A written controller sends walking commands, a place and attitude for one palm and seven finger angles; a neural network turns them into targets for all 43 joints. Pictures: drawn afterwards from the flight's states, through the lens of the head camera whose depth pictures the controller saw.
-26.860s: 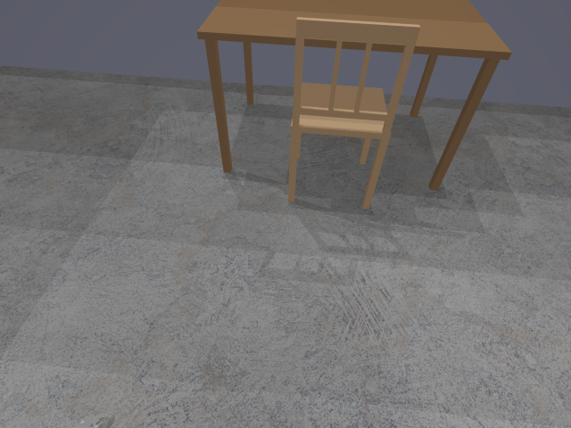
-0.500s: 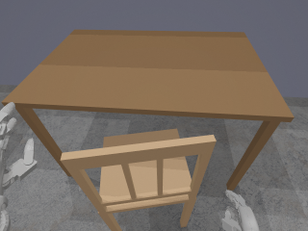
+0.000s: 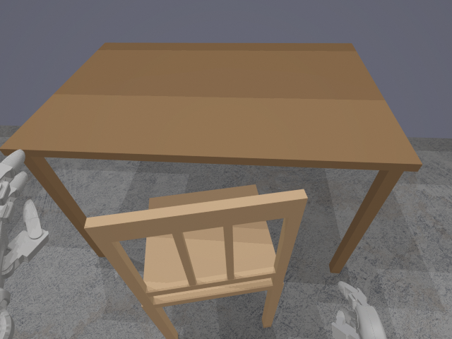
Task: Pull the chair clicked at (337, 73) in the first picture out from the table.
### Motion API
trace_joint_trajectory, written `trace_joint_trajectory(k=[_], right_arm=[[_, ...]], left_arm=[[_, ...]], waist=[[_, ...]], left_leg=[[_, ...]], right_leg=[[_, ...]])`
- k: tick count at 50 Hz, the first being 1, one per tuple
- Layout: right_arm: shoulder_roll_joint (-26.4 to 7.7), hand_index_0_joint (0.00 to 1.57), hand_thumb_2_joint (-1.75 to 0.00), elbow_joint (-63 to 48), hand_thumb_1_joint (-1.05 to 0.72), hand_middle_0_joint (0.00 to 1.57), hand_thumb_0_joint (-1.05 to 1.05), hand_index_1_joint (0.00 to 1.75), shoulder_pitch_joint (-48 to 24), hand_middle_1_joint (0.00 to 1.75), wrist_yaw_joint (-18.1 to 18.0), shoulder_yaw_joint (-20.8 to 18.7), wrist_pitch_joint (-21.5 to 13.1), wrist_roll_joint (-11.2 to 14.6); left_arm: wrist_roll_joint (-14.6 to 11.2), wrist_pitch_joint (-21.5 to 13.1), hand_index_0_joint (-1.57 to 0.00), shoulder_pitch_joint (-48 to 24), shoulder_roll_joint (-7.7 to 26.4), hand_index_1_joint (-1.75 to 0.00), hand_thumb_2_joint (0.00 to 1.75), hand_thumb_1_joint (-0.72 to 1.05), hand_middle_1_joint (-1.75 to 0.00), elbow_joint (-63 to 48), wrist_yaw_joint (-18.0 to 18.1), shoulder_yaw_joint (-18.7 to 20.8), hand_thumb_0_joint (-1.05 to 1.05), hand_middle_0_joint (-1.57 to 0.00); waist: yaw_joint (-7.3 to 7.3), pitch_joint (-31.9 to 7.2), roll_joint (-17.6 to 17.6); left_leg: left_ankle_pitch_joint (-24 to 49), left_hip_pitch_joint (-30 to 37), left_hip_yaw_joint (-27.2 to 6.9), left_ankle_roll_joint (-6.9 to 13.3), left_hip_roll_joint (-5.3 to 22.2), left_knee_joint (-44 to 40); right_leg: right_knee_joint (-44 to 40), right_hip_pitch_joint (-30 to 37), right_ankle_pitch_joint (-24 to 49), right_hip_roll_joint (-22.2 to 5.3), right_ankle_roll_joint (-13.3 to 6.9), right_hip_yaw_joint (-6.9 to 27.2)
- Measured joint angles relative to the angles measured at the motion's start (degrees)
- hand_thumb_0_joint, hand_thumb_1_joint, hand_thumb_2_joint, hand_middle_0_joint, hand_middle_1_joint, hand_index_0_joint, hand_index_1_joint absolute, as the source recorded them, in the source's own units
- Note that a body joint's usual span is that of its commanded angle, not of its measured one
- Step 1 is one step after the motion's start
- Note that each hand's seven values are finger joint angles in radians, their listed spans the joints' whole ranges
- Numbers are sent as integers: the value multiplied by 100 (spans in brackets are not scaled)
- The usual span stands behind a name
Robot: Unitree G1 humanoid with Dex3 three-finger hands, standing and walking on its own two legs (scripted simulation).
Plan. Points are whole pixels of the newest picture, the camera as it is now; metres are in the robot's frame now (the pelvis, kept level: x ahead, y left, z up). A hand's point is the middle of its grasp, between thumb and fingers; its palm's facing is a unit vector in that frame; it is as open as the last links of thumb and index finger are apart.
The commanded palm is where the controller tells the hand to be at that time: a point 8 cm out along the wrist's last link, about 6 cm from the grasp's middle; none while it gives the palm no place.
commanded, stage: step back with the hand held close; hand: left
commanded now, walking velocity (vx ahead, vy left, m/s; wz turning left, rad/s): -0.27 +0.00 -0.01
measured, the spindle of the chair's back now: (185, 259) +0.31 +0.14 -0.11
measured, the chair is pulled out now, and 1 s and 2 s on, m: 0.11 0.11 0.11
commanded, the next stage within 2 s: stop stepping back and stand still in 1.46 s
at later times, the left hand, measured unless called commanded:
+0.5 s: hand (22, 277) +0.14 +0.27 +0.15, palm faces +0.38 -0.77 -0.51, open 7.4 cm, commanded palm +0.09 +0.31 +0.17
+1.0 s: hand (3, 294) +0.12 +0.28 +0.15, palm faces +0.38 -0.78 -0.49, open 7.4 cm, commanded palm +0.05 +0.32 +0.17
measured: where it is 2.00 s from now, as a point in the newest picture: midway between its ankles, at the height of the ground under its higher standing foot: outside the picture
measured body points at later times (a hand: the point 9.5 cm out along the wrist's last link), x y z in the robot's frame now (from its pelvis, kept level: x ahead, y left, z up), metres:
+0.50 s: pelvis -0.06 +0.01 -0.01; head -0.03 +0.00 +0.44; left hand +0.12 +0.31 +0.18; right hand +0.12 -0.23 -0.10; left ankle -0.01 +0.12 -0.74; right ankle -0.03 -0.10 -0.74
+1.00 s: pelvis -0.09 +0.03 -0.02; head -0.06 +0.04 +0.43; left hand +0.09 +0.32 +0.18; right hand +0.09 -0.22 -0.10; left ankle -0.01 +0.12 -0.74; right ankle -0.03 -0.10 -0.74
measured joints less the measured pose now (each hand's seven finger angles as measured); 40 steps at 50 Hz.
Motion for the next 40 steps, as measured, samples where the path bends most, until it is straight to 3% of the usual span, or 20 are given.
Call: trace_joint_trajectory(k=[4,9,18,30,40], right_arm=[[-16,20,-90,-106,-90,20,1,30,-143,30,-38,-9,178,-26],[-52,20,-90,-243,-90,20,1,30,-204,30,-127,-110,349,-22],[-26,20,-90,-272,-90,20,1,30,-118,30,-206,-181,376,9],[-14,20,-90,-277,-90,20,1,30,66,30,-202,-152,242,26],[76,20,-90,-286,-90,20,1,30,94,30,-128,-97,60,-21]], left_arm=[[-4,-176,-21,146,49,-31,90,89,-30,-23,-4,168,1,-21],[28,-61,-20,528,42,-30,90,89,-30,-98,-50,-39,1,-21],[22,-76,-21,683,311,-31,90,89,-30,-436,67,106,1,-21],[92,-166,-21,706,290,-31,90,89,-30,-593,269,145,1,-21],[166,-332,-21,561,333,-31,90,89,-30,-683,296,365,1,-21]], waist=[[-118,-30,23],[-219,-34,38],[-209,53,-76],[-306,-15,-155],[-272,43,-222]], left_leg=[[57,-250,51,11,2,33],[159,-492,135,58,-53,30],[273,-918,130,88,-77,256],[346,-1415,61,155,-61,611],[310,-1603,64,141,-42,869]], right_leg=[[72,-290,62,-4,19,49],[213,-620,108,-67,68,127],[498,-1064,184,-100,85,116],[649,-1442,347,-88,125,45],[973,-1663,284,-50,89,91]])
